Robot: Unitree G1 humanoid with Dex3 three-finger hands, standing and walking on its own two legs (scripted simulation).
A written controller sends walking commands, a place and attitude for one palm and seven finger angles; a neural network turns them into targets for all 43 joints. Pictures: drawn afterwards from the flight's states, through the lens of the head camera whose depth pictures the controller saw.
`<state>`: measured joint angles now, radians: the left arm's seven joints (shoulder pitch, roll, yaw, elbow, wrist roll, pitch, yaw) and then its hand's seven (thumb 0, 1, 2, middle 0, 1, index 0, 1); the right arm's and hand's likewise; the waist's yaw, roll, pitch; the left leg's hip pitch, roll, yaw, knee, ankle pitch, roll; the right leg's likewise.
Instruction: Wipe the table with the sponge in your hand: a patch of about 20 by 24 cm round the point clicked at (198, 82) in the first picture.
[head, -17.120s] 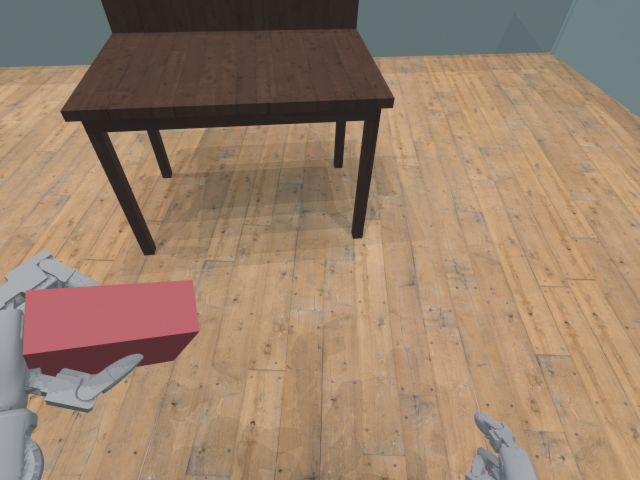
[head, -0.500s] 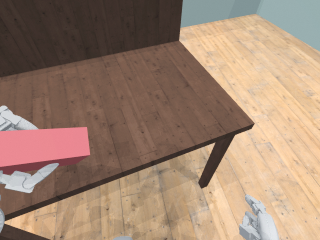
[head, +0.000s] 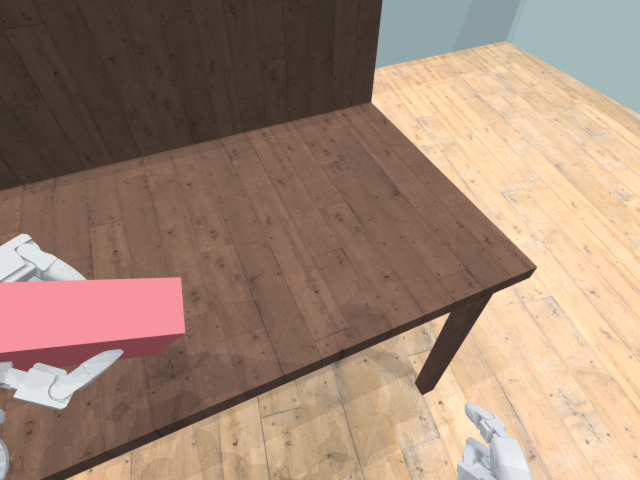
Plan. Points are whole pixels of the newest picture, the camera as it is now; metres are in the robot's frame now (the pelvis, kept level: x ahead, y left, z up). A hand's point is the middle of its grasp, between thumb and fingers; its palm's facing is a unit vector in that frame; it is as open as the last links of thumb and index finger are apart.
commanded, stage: come to a stop and stand still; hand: left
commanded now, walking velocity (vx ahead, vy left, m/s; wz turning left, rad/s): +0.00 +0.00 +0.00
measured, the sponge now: (121, 323) +0.23 +0.21 +0.15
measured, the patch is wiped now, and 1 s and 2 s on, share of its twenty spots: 0.00 0.00 0.00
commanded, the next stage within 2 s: look again from close up in 1.38 s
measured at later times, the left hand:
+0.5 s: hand (0, 295) +0.23 +0.30 +0.19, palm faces +0.44 -0.77 -0.46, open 9.3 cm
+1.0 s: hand (20, 307) +0.23 +0.30 +0.16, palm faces +0.36 -0.86 -0.35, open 9.3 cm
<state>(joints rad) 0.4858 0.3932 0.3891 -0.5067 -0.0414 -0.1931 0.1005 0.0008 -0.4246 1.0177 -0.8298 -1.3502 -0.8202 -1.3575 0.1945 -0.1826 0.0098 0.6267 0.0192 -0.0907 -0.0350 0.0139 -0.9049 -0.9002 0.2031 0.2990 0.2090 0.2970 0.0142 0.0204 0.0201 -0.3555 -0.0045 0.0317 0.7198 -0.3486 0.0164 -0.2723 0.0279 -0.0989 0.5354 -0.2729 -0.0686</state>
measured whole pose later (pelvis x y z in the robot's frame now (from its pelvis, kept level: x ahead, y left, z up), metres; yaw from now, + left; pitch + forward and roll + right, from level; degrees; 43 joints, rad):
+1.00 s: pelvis +0.00 +0.05 +0.01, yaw -2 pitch +0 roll -1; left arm 0.39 0.36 0.36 -0.44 -0.03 -0.26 0.10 0.00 -0.42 1.02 -0.82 -1.36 -0.82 -1.36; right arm 0.22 -0.19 0.02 0.61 0.01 -0.20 -0.03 0.02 -0.91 -0.90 0.20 0.30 0.21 0.30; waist 0.04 -0.05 0.07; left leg -0.24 -0.03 0.06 0.45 -0.22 0.06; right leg -0.20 -0.01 -0.04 0.39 -0.18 0.02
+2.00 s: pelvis +0.00 +0.05 +0.01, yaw -2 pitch +0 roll -2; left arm 0.44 0.35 0.34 -0.44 -0.04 -0.20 0.10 0.00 -0.42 1.03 -0.82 -1.37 -0.81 -1.37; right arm 0.20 -0.21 0.01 0.58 0.01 -0.14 -0.05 0.01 -0.91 -0.90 0.20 0.30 0.21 0.30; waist 0.02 -0.01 0.04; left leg -0.23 -0.01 0.05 0.44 -0.21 0.05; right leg -0.19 0.00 -0.05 0.35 -0.17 0.01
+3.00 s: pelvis -0.01 +0.06 +0.01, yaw -2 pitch -1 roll -2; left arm 0.40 0.37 0.36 -0.43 -0.03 -0.25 0.06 0.00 -0.42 1.03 -0.81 -1.38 -0.81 -1.39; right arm 0.21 -0.18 0.04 0.56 0.01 -0.14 -0.04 0.01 -0.91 -0.90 0.20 0.30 0.21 0.30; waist 0.04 -0.03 0.05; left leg -0.23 -0.03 0.07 0.46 -0.22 0.07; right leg -0.20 -0.01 -0.03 0.38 -0.17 0.02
